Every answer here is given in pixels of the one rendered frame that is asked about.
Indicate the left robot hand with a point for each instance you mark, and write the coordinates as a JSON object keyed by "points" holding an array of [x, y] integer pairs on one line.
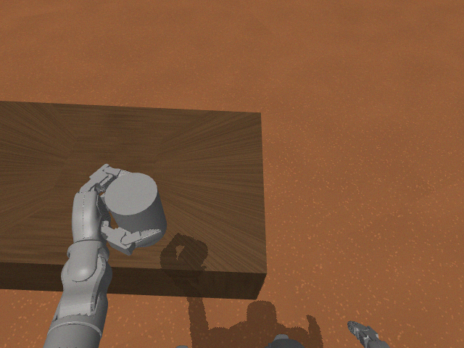
{"points": [[91, 218]]}

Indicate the can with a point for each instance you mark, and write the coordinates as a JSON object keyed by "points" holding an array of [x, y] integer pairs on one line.
{"points": [[134, 202]]}

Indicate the left robot arm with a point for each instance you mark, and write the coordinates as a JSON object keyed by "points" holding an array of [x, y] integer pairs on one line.
{"points": [[81, 313]]}

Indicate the right robot hand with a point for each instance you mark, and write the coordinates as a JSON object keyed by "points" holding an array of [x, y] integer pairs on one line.
{"points": [[367, 336]]}

